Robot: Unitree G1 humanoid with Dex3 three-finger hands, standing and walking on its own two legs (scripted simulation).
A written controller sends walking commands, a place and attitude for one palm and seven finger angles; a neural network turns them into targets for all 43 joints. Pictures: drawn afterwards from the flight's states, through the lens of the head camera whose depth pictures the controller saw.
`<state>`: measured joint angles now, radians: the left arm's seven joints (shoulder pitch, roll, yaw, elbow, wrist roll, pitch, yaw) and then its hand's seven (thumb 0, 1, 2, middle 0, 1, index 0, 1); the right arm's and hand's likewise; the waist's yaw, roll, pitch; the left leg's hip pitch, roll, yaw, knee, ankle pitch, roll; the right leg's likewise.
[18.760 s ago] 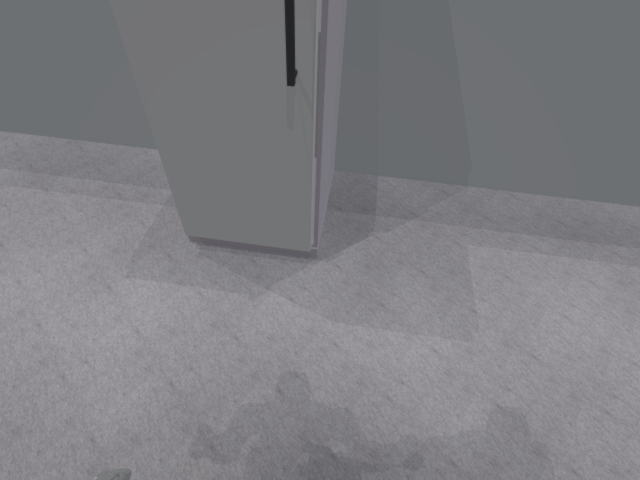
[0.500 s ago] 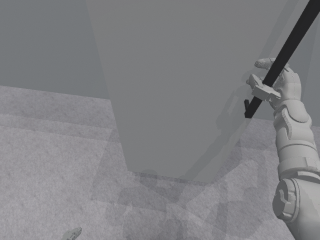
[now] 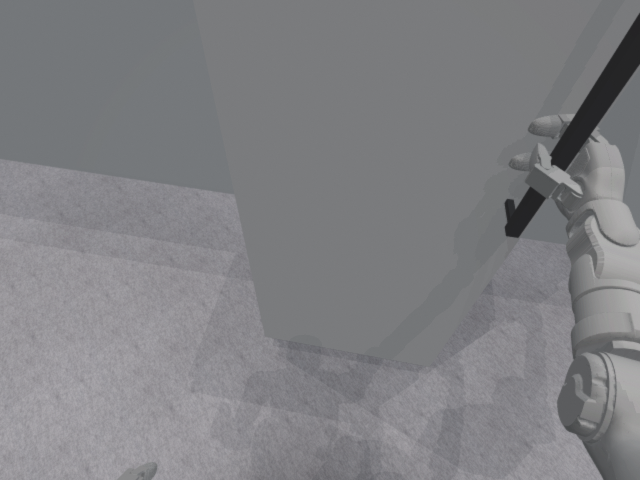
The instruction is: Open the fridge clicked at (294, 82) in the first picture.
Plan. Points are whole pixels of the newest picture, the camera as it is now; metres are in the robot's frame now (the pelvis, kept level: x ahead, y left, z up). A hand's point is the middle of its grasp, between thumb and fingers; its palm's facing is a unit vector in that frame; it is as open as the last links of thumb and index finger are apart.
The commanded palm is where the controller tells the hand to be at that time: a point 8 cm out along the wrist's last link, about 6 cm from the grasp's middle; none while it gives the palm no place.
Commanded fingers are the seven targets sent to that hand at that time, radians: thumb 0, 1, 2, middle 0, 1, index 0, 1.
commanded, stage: grip the handle and tug to test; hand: right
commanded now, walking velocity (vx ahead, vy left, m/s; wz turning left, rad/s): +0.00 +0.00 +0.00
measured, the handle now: (593, 88) +0.51 -0.21 +0.25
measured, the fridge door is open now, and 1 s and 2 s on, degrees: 0 0 0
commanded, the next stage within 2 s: move the hooked fingers beside the handle in 0.26 s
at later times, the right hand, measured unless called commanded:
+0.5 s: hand (540, 182) +0.45 -0.19 +0.16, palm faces +0.03 +1.00 +0.02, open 5.2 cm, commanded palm +0.42 -0.25 +0.16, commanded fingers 0.00 -0.51 -0.73 0.41 1.34 0.41 1.34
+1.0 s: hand (582, 192) +0.44 -0.23 +0.17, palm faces +0.06 +1.00 -0.01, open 12.7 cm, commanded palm +0.42 -0.27 +0.16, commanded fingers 0.00 0.50 -0.30 0.30 1.20 0.30 1.20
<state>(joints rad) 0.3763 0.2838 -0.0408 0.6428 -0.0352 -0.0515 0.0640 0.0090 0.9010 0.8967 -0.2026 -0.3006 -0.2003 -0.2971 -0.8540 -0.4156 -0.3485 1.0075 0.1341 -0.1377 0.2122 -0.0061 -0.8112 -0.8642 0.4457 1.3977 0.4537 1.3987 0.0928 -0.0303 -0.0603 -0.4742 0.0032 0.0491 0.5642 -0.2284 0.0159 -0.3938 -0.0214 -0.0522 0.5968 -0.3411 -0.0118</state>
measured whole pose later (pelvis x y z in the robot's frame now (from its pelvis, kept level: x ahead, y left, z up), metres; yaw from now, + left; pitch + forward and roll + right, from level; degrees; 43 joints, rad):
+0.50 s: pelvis +0.02 -0.01 +0.01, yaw +1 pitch +6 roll +1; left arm 0.33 0.27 -0.03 0.60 -0.04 -0.03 0.07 0.01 0.90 0.90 -0.20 -0.30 -0.20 -0.30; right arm -0.62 -0.34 -0.33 0.67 0.17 0.00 0.19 0.01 -0.77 -0.79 0.41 1.39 0.43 1.39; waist 0.06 -0.04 -0.07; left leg -0.38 0.00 0.03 0.51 -0.23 0.01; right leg -0.29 -0.02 -0.07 0.53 -0.35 -0.02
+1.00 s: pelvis +0.01 -0.01 +0.01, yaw -1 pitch +5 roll +1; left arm 0.33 0.28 -0.05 0.65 -0.05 -0.05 0.09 0.01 0.90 0.90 -0.20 -0.30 -0.20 -0.30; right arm -0.69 -0.42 -0.31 0.78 0.18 -0.01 0.25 0.00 0.30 -0.38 0.31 1.22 0.32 1.22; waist 0.03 -0.03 -0.05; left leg -0.37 0.02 0.07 0.51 -0.23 0.01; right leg -0.30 -0.01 -0.03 0.55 -0.34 -0.02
